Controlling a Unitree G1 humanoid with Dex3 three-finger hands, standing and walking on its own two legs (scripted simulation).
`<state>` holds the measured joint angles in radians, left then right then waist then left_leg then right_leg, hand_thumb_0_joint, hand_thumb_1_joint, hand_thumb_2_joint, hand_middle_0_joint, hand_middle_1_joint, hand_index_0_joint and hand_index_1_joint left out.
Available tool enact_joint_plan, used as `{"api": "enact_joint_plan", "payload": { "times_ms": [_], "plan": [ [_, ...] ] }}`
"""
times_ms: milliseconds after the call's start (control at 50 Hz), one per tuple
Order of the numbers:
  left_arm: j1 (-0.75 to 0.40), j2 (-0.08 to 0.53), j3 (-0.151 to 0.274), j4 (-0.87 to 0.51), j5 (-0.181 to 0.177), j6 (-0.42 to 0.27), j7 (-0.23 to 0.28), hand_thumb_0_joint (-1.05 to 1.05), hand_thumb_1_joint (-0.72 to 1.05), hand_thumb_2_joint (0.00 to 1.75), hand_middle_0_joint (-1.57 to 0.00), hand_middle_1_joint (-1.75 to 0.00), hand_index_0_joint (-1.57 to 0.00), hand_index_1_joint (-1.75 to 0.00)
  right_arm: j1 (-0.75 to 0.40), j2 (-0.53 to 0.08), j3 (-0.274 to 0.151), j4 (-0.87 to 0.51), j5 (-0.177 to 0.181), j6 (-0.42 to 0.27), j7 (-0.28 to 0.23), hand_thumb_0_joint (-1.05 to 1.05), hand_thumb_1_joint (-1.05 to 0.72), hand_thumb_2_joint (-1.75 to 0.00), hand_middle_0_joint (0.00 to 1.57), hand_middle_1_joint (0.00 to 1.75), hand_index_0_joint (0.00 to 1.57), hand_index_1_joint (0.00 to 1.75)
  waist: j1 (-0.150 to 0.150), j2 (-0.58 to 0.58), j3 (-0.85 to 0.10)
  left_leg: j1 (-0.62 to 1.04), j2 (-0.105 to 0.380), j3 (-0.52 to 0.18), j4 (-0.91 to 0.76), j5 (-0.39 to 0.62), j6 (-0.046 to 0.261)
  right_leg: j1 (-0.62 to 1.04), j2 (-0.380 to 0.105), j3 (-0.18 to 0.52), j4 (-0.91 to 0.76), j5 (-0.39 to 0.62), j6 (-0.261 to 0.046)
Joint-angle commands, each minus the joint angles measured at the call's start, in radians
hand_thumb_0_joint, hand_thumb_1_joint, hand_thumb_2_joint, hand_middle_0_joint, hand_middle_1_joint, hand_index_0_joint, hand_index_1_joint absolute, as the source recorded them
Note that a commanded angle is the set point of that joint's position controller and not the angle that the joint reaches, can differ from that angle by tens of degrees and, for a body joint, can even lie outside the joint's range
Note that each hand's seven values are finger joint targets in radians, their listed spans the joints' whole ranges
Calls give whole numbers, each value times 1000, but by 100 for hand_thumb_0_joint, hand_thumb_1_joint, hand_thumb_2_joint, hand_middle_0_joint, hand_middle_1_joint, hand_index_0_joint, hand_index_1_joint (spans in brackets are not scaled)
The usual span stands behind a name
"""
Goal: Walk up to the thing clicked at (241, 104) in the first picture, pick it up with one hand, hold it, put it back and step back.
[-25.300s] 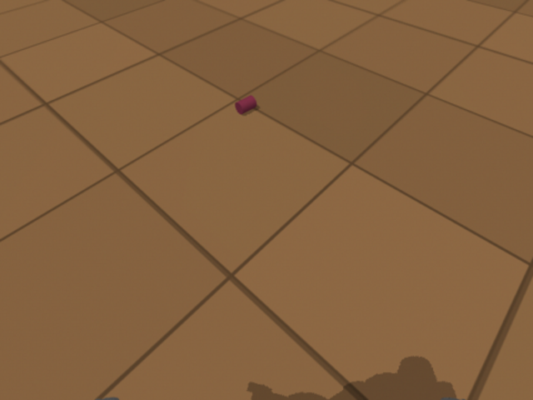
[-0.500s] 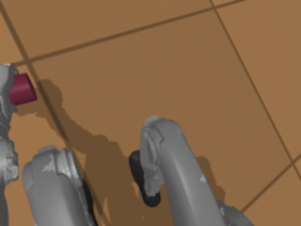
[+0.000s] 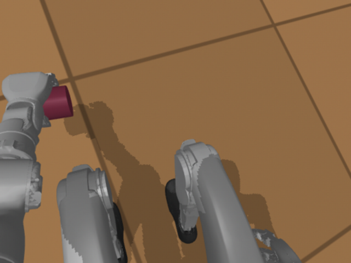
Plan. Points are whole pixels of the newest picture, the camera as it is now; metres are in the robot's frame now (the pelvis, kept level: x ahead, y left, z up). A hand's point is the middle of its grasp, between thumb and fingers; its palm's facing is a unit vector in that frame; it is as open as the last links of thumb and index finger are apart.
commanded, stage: lift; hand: left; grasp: from above
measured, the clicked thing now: (44, 104) +0.50 +0.23 -0.19
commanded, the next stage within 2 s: hold in 1.68 s
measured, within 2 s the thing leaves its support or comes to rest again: neither
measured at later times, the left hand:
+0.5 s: hand (5, 113) +0.44 +0.25 -0.05, palm faces -0.46 -0.05 -0.88, open 10.5 cm
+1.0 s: hand out of the picture +0.38 +0.26 +0.15, palm faces -0.44 -0.10 -0.89, open 10.5 cm
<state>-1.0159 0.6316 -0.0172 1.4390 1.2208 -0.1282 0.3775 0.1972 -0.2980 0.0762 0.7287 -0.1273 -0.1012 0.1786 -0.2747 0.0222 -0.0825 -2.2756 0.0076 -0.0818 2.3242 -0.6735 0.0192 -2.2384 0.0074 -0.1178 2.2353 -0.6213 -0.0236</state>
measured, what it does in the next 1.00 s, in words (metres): rises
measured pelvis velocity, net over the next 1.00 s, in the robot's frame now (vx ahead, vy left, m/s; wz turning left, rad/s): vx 0.02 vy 0.01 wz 0.08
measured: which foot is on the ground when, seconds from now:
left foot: down 0.00-1.00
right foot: down 0.00-1.00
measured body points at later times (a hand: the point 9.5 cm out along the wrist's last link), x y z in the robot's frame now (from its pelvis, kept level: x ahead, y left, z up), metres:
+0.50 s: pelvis +0.00 +0.00 +0.07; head +0.20 +0.04 +0.48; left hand +0.46 +0.25 +0.00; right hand +0.07 -0.27 -0.05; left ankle +0.08 +0.12 -0.32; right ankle +0.11 -0.11 -0.32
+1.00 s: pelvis +0.02 +0.01 +0.25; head +0.14 +0.03 +0.68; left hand +0.40 +0.26 +0.20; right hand +0.13 -0.25 +0.12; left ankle +0.08 +0.12 -0.32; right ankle +0.11 -0.11 -0.32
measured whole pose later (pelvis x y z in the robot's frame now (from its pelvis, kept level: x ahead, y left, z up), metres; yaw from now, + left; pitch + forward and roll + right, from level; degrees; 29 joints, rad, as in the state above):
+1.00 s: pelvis +0.02 +0.01 +0.25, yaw +4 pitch +25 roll -3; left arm -0.49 0.45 -0.15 0.89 1.00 0.01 0.16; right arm 0.20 -0.24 -0.01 0.71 0.04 0.04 -0.05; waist -0.11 0.04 -0.19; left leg -1.37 0.01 -0.02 1.51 -0.57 0.02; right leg -1.36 0.02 -0.04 1.46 -0.53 -0.01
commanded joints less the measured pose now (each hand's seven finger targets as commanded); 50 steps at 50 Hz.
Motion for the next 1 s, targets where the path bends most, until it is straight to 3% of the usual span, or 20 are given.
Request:
{"api": "enact_joint_plan", "payload": {
  "times_ms": [0,60,80,180,200,300,340,360,380,400,420,480,540,580,640,720,740,800,880,980],
  "plan": [
    [-385,217,31,-198,-26,25,41,0,73,68,-115,-42,-113,-45,228,-232,-94,-1,15,0,-27,0,-91,-91,20,30,20,30,-8,287,-749,518,-29,57,-265,181,18,437,32,-9,-253,204,-26],
    [-344,207,29,-185,-52,46,4,0,71,69,-114,-42,-111,-45,236,-233,-107,-1,29,11,-32,0,-91,-91,20,30,20,30,5,271,-759,530,-31,60,-291,182,20,457,28,-3,-274,203,-27],
    [-384,221,31,-261,-69,41,-11,0,71,71,-115,-42,-112,-45,232,-224,-111,-6,32,18,-34,0,-91,-91,20,30,20,30,12,279,-775,528,-30,62,-300,165,21,473,33,2,-281,185,-29],
    [-277,180,9,-306,-84,42,-79,0,72,74,-118,-39,-114,-44,226,-216,-128,-26,57,47,-49,0,-91,-91,20,30,20,30,39,245,-786,564,-32,66,-342,167,23,514,29,17,-322,187,-28],
    [-303,217,33,-387,-89,31,-86,0,74,75,-118,-43,-114,-47,233,-217,-136,-29,62,53,-52,0,-91,-91,20,30,20,30,45,259,-794,571,-33,58,-357,166,20,518,26,18,-323,187,-29],
    [-187,153,-3,-407,-106,30,-121,0,73,76,-118,-42,-113,-46,218,-202,-145,-60,80,75,-77,0,-91,-91,20,30,20,30,61,192,-753,580,-35,62,-415,123,26,555,27,32,-401,139,-23],
    [-207,185,10,-515,-116,27,-125,0,75,76,-117,-46,-114,-50,221,-199,-153,-67,86,82,-88,0,-91,-91,20,30,20,30,78,206,-807,636,-34,61,-445,134,25,600,29,36,-423,151,-23],
    [-135,135,-11,-455,-116,36,-133,0,75,78,-118,-44,-114,-48,218,-202,-154,-70,91,83,-92,0,-91,-91,20,30,20,30,72,181,-767,640,-34,53,-460,135,24,586,23,31,-432,156,-21],
    [-150,124,-20,-515,-129,35,-138,0,76,77,-117,-46,-114,-49,217,-195,-153,-80,94,85,-94,0,-91,-91,20,30,20,30,76,179,-783,668,-31,48,-481,130,23,597,27,31,-447,153,-21],
    [-178,172,2,-589,-136,33,-138,0,76,78,-118,-46,-114,-50,205,-203,-164,-84,100,88,-103,0,-91,-91,20,30,20,30,91,205,-806,696,-33,46,-495,119,23,607,24,39,-459,139,-23],
    [-124,154,-5,-535,-131,43,-140,0,73,78,-116,-46,-112,-50,199,-200,-160,-84,103,91,-110,0,-90,-91,20,30,20,30,94,205,-770,713,-32,34,-526,103,18,599,25,35,-467,125,-22],
    [-104,110,-28,-596,-149,50,-146,0,72,75,-114,-46,-111,-49,182,-190,-162,-95,111,94,-124,0,-90,-90,20,30,20,30,97,196,-748,781,-27,5,-601,63,13,618,26,28,-500,107,-20],
    [-106,118,-24,-688,-166,62,-145,0,70,77,-112,-48,-109,-51,174,-184,-167,-100,122,96,-143,0,-90,-91,20,30,20,30,105,209,-785,859,-28,21,-644,99,13,686,23,42,-559,133,-18],
    [-35,73,-46,-649,-171,78,-150,0,71,79,-113,-49,-110,-53,170,-173,-163,-98,126,97,-151,0,-90,-91,20,30,20,30,98,169,-745,890,-27,26,-671,128,13,716,23,44,-598,153,-15],
    [-4,100,-25,-687,-176,90,-148,0,72,80,-114,-51,-110,-54,156,-167,-164,-101,136,99,-168,0,-90,-91,20,30,20,30,117,167,-731,937,-31,28,-731,131,13,782,20,53,-657,148,-14],
    [92,58,-45,-688,-187,113,-158,0,72,81,-114,-51,-111,-55,137,-150,-161,-109,145,102,-185,0,-91,-91,20,30,20,30,126,142,-694,1029,-29,36,-815,158,12,872,22,62,-749,163,-10],
    [52,82,-36,-748,-193,114,-156,0,72,83,-115,-51,-111,-55,128,-146,-166,-114,149,105,-193,0,-90,-91,20,30,20,30,136,152,-733,1075,-27,42,-839,161,11,915,26,66,-777,164,-11],
    [150,37,-55,-743,-202,130,-157,0,72,82,-116,-50,-111,-54,112,-129,-159,-108,158,106,-211,0,-91,-91,20,30,20,30,134,124,-647,1111,-29,47,-913,159,11,981,27,73,-858,158,-7],
    [144,78,-41,-793,-211,141,-160,0,70,81,-114,-49,-110,-53,98,-110,-155,-102,169,114,-237,0,-90,-91,20,30,20,30,147,103,-632,1207,-32,71,-995,176,17,1132,35,100,-978,166,-3],
    [201,16,-78,-713,-227,139,-176,0,68,80,-114,-45,-109,-51,95,-99,-148,-74,177,105,-257,0,-90,-90,20,30,20,30,150,70,-500,1305,-22,52,-1128,188,9,1214,40,104,-1090,168,-2]
  ]
}}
